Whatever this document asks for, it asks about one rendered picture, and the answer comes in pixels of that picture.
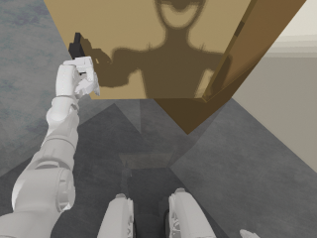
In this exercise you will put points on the cupboard door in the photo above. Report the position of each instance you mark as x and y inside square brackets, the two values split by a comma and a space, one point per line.
[150, 49]

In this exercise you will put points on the handle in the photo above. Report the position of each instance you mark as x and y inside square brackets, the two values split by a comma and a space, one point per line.
[75, 49]

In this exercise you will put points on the right robot thigh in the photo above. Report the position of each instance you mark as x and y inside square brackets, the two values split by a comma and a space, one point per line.
[192, 221]

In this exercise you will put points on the robot left hand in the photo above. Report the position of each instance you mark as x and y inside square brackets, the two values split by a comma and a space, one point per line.
[70, 84]

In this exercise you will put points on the robot thigh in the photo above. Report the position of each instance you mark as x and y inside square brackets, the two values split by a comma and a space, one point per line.
[192, 221]
[119, 214]

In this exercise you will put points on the left robot forearm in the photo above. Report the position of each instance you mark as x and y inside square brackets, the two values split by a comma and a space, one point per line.
[59, 145]

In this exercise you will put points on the left robot thigh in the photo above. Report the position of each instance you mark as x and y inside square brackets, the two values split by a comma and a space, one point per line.
[119, 214]

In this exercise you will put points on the robot left upper arm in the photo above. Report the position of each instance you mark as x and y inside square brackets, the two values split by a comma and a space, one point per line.
[40, 197]

